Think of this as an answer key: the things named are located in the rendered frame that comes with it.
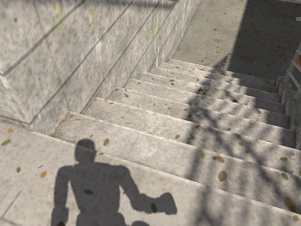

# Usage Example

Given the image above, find stairs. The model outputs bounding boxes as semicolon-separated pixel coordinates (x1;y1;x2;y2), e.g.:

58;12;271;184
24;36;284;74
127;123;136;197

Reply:
52;58;301;215

